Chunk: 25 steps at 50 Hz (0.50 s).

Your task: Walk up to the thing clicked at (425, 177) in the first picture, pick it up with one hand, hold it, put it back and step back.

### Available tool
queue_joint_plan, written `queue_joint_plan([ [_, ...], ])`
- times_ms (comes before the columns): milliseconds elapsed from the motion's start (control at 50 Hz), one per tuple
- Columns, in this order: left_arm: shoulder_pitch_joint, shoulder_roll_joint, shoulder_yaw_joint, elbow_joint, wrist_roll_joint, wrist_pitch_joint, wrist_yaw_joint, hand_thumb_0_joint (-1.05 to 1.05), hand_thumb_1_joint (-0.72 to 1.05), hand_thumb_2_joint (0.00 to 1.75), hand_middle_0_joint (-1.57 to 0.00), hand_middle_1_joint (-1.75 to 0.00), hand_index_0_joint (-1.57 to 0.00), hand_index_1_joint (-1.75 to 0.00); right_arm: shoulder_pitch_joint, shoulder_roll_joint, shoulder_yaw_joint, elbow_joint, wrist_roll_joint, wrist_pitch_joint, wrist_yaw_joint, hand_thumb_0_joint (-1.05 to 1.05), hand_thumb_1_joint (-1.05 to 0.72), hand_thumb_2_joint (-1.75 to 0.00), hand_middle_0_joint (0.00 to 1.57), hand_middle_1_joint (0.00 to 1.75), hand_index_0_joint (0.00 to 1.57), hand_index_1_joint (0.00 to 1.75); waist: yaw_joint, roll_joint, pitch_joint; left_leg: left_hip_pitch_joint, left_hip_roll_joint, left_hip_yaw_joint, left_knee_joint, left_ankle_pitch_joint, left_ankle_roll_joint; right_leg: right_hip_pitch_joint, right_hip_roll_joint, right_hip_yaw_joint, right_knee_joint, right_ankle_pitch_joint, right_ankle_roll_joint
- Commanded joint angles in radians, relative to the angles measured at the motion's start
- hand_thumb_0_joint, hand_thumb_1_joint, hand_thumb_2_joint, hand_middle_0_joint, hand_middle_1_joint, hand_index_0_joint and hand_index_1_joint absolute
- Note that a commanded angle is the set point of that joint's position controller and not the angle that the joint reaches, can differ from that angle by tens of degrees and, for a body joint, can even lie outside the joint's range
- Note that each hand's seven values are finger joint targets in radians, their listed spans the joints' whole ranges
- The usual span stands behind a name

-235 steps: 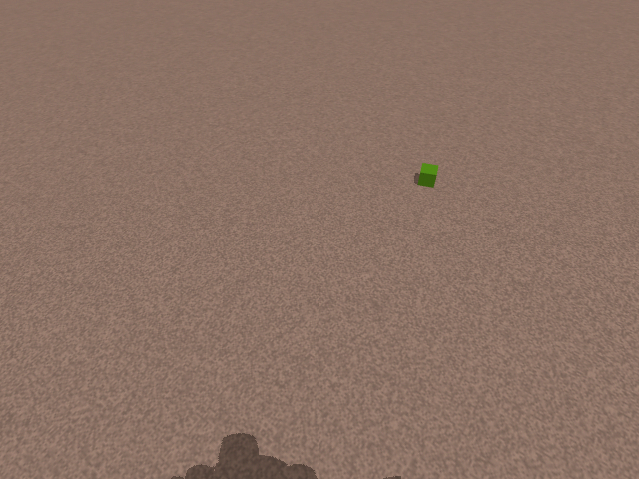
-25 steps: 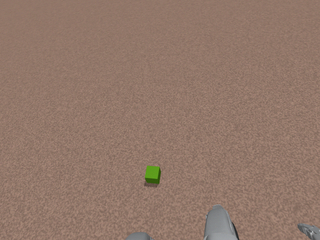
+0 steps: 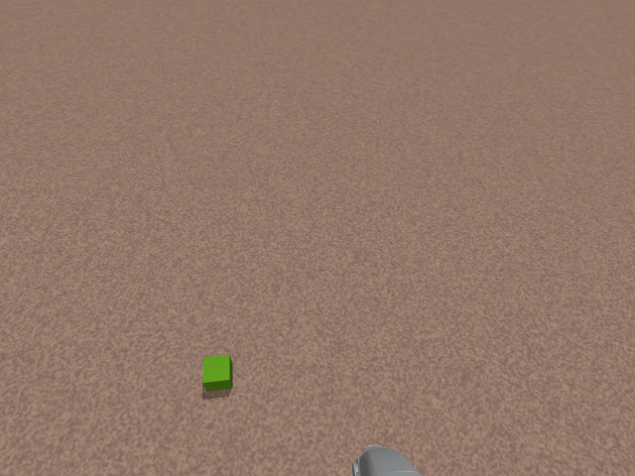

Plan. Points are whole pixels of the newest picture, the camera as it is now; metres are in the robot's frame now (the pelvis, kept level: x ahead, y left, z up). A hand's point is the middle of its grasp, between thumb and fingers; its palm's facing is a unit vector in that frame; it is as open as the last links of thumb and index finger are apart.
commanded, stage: walk up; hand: left
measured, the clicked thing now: (218, 373) +0.52 +0.25 -0.73
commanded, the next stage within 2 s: none
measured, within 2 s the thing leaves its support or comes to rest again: neither
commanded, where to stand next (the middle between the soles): +0.14 +0.01 m, yaw +2 degrees
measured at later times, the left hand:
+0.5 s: hand out of the picture +0.17 +0.23 -0.13, palm faces +0.03 -0.89 -0.46, open 7.4 cm
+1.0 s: hand out of the picture +0.13 +0.27 -0.15, palm faces +0.05 -0.90 -0.44, open 7.4 cm
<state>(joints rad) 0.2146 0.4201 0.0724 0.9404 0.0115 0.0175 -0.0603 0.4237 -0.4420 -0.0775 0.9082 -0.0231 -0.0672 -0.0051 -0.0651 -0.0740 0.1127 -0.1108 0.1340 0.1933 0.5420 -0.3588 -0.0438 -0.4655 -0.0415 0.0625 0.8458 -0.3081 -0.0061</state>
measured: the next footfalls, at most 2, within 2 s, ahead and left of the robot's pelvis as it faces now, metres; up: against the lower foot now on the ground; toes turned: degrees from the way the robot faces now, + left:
right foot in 0.08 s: +0.11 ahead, -0.15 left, +0.00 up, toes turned +0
left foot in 0.56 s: +0.11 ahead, +0.13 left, +0.00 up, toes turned +2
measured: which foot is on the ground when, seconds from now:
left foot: down 0.00-0.12, up 0.14-0.54, down 0.56-1.00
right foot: up 0.00-0.06, down 0.08-1.00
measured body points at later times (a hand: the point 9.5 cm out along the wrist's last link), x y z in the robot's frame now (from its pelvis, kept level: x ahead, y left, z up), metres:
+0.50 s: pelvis +0.08 -0.05 -0.01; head +0.11 -0.08 +0.44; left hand +0.17 +0.28 -0.10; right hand +0.11 -0.36 -0.16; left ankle +0.12 +0.10 -0.71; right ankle +0.10 -0.15 -0.73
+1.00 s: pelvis +0.06 -0.01 -0.02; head +0.09 -0.03 +0.43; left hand +0.13 +0.31 -0.12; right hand +0.20 -0.31 -0.14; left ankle +0.08 +0.12 -0.73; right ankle +0.08 -0.15 -0.73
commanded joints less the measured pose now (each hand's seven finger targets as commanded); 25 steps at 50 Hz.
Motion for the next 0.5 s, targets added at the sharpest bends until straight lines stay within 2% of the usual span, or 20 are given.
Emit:
queue_joint_plan([
  [0,-0.017,0.148,0.034,-0.068,-0.009,-0.046,0.015,0.00,0.90,0.90,-0.20,-0.30,-0.20,-0.30,-0.094,-0.235,-0.045,-0.101,0.001,0.001,0.000,0.00,-0.90,-0.90,0.20,0.30,0.20,0.30,0.042,0.339,-0.008,-0.107,0.148,-0.099,-0.112,0.341,0.195,0.134,0.017,-0.125,-0.176,0.053,-0.015],
  [20,0.026,0.143,0.037,-0.042,-0.011,-0.047,0.021,0.00,0.90,0.90,-0.20,-0.30,-0.20,-0.30,-0.109,-0.230,-0.040,-0.108,0.006,0.011,-0.001,0.00,-0.90,-0.90,0.20,0.30,0.20,0.30,0.068,0.302,-0.030,-0.156,0.140,-0.083,-0.050,0.301,0.185,0.238,0.034,-0.143,-0.237,0.123,-0.017],
  [40,0.069,0.160,0.045,-0.021,-0.007,-0.053,0.029,0.00,0.90,0.90,-0.20,-0.30,-0.20,-0.30,-0.101,-0.199,-0.024,-0.111,0.010,0.019,0.000,0.00,-0.90,-0.90,0.20,0.30,0.20,0.30,0.087,0.228,-0.070,-0.182,0.100,-0.049,0.067,0.276,0.166,0.335,0.058,-0.145,-0.282,0.144,-0.018],
  [60,0.121,0.198,0.062,0.000,-0.004,-0.059,0.039,0.00,0.90,0.90,-0.20,-0.30,-0.20,-0.30,-0.070,-0.151,-0.005,-0.110,0.014,0.023,-0.001,0.00,-0.90,-0.90,0.20,0.30,0.20,0.30,0.120,0.083,-0.131,-0.239,0.050,-0.033,0.247,0.204,0.141,0.444,0.060,-0.097,-0.311,0.125,-0.028],
  [80,0.148,0.273,0.087,-0.004,0.005,-0.064,0.054,0.00,0.90,0.90,-0.20,-0.30,-0.20,-0.30,-0.030,-0.095,0.016,-0.120,0.022,0.025,-0.003,0.00,-0.90,-0.90,0.20,0.30,0.20,0.30,0.135,-0.106,-0.160,-0.368,-0.019,-0.050,0.421,0.025,0.110,0.504,-0.047,0.137,-0.377,0.005,-0.069],
  [100,0.154,0.333,0.095,-0.049,0.005,-0.072,0.061,0.00,0.90,0.90,-0.20,-0.30,-0.20,-0.30,0.005,-0.085,0.017,-0.129,0.030,0.029,0.001,0.00,-0.90,-0.90,0.20,0.30,0.20,0.30,0.129,-0.170,-0.165,-0.462,-0.115,-0.157,0.554,-0.212,0.080,0.482,-0.267,0.528,-0.552,-0.204,-0.157],
  [120,0.094,0.366,0.097,-0.064,0.003,-0.070,0.059,0.00,0.90,0.90,-0.20,-0.30,-0.20,-0.30,-0.056,-0.195,-0.022,-0.115,0.024,0.044,-0.011,0.00,-0.90,-0.90,0.20,0.30,0.20,0.30,0.138,-0.116,-0.135,-0.473,-0.091,-0.227,0.637,-0.266,0.081,0.389,-0.339,0.641,-0.599,-0.356,-0.256],
  [140,0.043,0.342,0.092,-0.078,-0.006,-0.066,0.060,0.00,0.90,0.90,-0.20,-0.30,-0.20,-0.30,-0.063,-0.231,-0.034,-0.097,0.019,0.047,-0.016,0.00,-0.90,-0.90,0.20,0.30,0.20,0.30,0.121,-0.077,-0.082,-0.488,-0.050,-0.261,0.648,-0.236,0.084,0.326,-0.324,0.592,-0.609,-0.449,-0.257],
  [160,0.017,0.300,0.080,-0.082,-0.012,-0.065,0.062,0.00,0.90,0.90,-0.20,-0.30,-0.20,-0.30,-0.056,-0.232,-0.033,-0.070,0.028,0.049,-0.014,0.00,-0.90,-0.90,0.20,0.30,0.20,0.30,0.106,-0.037,-0.050,-0.484,-0.049,-0.305,0.640,-0.173,0.088,0.286,-0.269,0.478,-0.594,-0.417,-0.220],
  [180,-0.033,0.260,0.066,-0.096,-0.013,-0.069,0.067,0.00,0.90,0.90,-0.20,-0.30,-0.20,-0.30,-0.012,-0.219,-0.028,-0.044,0.037,0.048,-0.012,0.00,-0.90,-0.90,0.20,0.30,0.20,0.30,0.072,-0.025,-0.046,-0.484,-0.047,-0.309,0.605,-0.109,0.087,0.283,-0.214,0.357,-0.559,-0.355,-0.181],
  [200,-0.041,0.240,0.061,-0.088,-0.014,-0.071,0.069,0.00,0.90,0.90,-0.20,-0.30,-0.20,-0.30,0.013,-0.199,-0.021,-0.023,0.037,0.049,-0.011,0.00,-0.90,-0.90,0.20,0.30,0.20,0.30,0.059,-0.062,-0.037,-0.457,-0.049,-0.301,0.551,-0.064,0.078,0.239,-0.180,0.287,-0.557,-0.281,-0.151],
  [220,-0.042,0.222,0.056,-0.081,-0.011,-0.077,0.070,0.00,0.90,0.90,-0.20,-0.30,-0.20,-0.30,0.023,-0.184,-0.016,-0.011,0.032,0.052,-0.010,0.00,-0.90,-0.90,0.20,0.30,0.20,0.30,0.058,-0.070,-0.037,-0.421,-0.072,-0.301,0.537,-0.021,0.072,0.208,-0.153,0.235,-0.554,-0.198,-0.135],
  [240,-0.045,0.214,0.052,-0.085,-0.004,-0.084,0.072,0.00,0.90,0.90,-0.20,-0.30,-0.20,-0.30,0.024,-0.170,-0.013,-0.005,0.027,0.053,-0.008,0.00,-0.90,-0.90,0.20,0.30,0.20,0.30,0.062,-0.087,-0.046,-0.402,-0.082,-0.302,0.528,-0.013,0.067,0.190,-0.152,0.209,-0.539,-0.098,-0.153],
  [280,-0.069,0.181,0.044,-0.089,-0.002,-0.089,0.077,0.00,0.90,0.90,-0.20,-0.30,-0.20,-0.30,0.017,-0.149,-0.007,0.011,0.023,0.058,-0.008,0.00,-0.90,-0.90,0.20,0.30,0.20,0.30,0.059,-0.095,-0.055,-0.336,-0.089,-0.307,0.445,0.000,0.044,0.141,-0.156,0.140,-0.512,0.043,-0.166],
  [320,-0.095,0.172,0.044,-0.090,-0.001,-0.088,0.081,0.00,0.90,0.90,-0.20,-0.30,-0.20,-0.30,-0.008,-0.136,-0.004,0.014,0.021,0.061,-0.006,0.00,-0.90,-0.90,0.20,0.30,0.20,0.30,0.056,-0.114,-0.059,-0.292,-0.097,-0.291,0.361,-0.006,0.034,0.122,-0.170,0.097,-0.477,0.176,-0.174],
  [340,-0.099,0.176,0.044,-0.090,-0.003,-0.085,0.083,0.00,0.90,0.90,-0.20,-0.30,-0.20,-0.30,-0.023,-0.136,-0.007,0.014,0.017,0.063,-0.006,0.00,-0.90,-0.90,0.20,0.30,0.20,0.30,0.060,-0.124,-0.050,-0.275,-0.100,-0.279,0.343,0.006,0.033,0.105,-0.177,0.092,-0.469,0.208,-0.173],
  [360,-0.100,0.188,0.046,-0.096,-0.002,-0.083,0.083,0.00,0.90,0.90,-0.20,-0.30,-0.20,-0.30,-0.054,-0.133,-0.006,0.001,0.015,0.063,-0.003,0.00,-0.90,-0.90,0.20,0.30,0.20,0.30,0.066,-0.141,-0.058,-0.266,-0.092,-0.260,0.297,0.025,0.038,0.120,-0.194,0.096,-0.443,0.270,-0.176],
  [420,-0.073,0.203,0.050,-0.082,-0.010,-0.071,0.088,0.00,0.90,0.90,-0.20,-0.30,-0.20,-0.30,-0.121,-0.135,-0.011,-0.015,0.006,0.065,-0.001,0.00,-0.90,-0.90,0.20,0.30,0.20,0.30,0.091,-0.140,-0.070,-0.266,-0.112,-0.227,0.286,0.019,0.054,0.159,-0.219,0.113,-0.374,0.488,-0.178],
  [460,-0.089,0.227,0.052,-0.092,-0.008,-0.065,0.091,0.00,0.90,0.90,-0.20,-0.30,-0.20,-0.30,-0.128,-0.137,-0.014,-0.025,0.006,0.066,0.000,0.00,-0.90,-0.90,0.20,0.30,0.20,0.30,0.082,-0.129,-0.103,-0.241,-0.112,-0.203,0.262,-0.014,0.066,0.172,-0.255,0.138,-0.327,0.546,-0.195],
  [480,-0.100,0.228,0.049,-0.093,-0.009,-0.061,0.094,0.00,0.90,0.90,-0.20,-0.30,-0.20,-0.30,-0.124,-0.137,-0.017,-0.020,0.005,0.066,0.001,0.00,-0.90,-0.90,0.20,0.30,0.20,0.30,0.071,-0.104,-0.112,-0.217,-0.111,-0.195,0.217,-0.005,0.072,0.164,-0.255,0.133,-0.298,0.535,-0.191],
])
